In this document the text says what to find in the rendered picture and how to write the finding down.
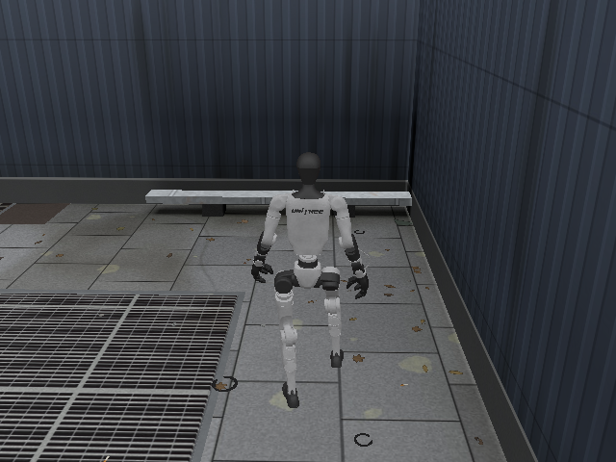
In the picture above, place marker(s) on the left robot thigh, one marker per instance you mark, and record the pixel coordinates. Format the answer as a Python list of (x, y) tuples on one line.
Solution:
[(284, 298)]

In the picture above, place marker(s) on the right robot forearm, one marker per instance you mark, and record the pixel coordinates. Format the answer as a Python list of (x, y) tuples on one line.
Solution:
[(355, 259)]

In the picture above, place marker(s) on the right robot hand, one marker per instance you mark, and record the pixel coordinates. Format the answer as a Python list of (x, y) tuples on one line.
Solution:
[(363, 284)]

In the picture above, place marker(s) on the left robot hand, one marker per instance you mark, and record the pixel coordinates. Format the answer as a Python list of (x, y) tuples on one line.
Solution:
[(263, 269)]

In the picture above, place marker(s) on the robot left upper arm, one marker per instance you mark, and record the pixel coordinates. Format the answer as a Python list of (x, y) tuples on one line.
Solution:
[(278, 203)]

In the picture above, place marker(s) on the robot right upper arm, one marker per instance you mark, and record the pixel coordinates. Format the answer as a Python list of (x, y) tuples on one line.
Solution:
[(338, 204)]

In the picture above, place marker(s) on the robot right foot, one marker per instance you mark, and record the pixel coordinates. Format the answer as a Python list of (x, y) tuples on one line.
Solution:
[(336, 361)]

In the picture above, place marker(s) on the left robot forearm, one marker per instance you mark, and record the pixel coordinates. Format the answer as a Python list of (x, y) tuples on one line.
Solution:
[(261, 252)]

